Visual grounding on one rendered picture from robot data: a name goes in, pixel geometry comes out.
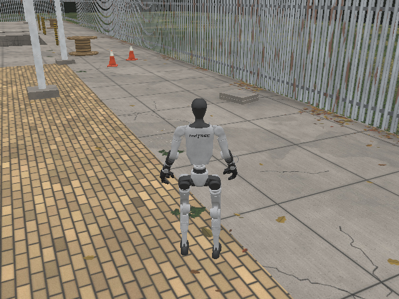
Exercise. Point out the robot thigh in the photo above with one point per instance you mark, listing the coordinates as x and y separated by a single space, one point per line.
184 184
214 183

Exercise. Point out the left robot thigh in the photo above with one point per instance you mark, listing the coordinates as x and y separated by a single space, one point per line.
184 184

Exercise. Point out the robot right forearm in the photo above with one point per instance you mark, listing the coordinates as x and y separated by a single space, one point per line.
230 162

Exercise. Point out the left robot hand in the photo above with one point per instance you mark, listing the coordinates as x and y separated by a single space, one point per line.
167 175

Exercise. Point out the right robot hand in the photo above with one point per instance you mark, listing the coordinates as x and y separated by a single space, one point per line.
228 171

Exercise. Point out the right robot thigh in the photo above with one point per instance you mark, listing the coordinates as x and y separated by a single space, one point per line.
214 183

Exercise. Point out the right robot upper arm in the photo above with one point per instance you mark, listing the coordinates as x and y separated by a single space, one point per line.
218 131

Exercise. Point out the robot left forearm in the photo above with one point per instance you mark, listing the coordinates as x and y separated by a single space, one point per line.
168 163

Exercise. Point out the left robot upper arm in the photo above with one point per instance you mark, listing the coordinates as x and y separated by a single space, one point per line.
175 144

